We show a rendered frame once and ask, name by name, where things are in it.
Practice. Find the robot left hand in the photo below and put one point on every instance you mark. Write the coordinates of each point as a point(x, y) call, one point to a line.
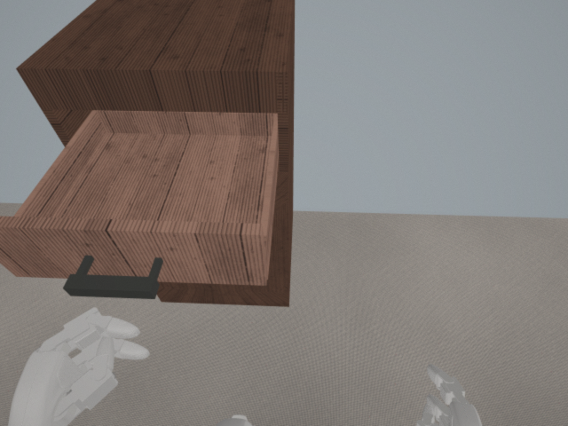
point(41, 399)

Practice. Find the handle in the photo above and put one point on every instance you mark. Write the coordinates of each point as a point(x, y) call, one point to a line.
point(83, 284)

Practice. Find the robot right hand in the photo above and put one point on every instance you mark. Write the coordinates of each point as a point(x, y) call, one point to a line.
point(460, 411)

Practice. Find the drawer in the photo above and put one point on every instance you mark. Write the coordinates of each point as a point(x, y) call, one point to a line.
point(194, 188)

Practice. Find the cabinet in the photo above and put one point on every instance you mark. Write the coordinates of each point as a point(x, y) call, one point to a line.
point(224, 56)

